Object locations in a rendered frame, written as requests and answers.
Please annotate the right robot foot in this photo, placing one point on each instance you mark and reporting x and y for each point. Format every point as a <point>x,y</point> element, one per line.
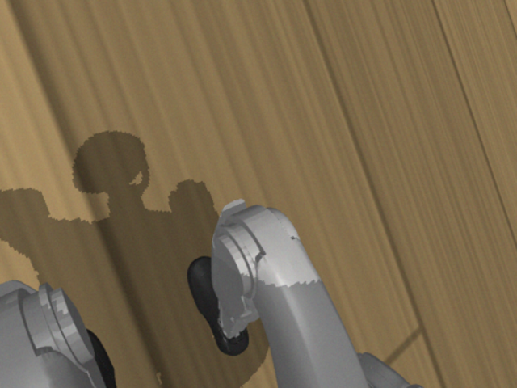
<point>199,277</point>

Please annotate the right robot hand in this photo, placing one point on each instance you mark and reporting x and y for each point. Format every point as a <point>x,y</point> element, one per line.
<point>379,374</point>

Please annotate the left robot foot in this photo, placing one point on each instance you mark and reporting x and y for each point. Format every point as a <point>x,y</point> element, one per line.
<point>101,357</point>

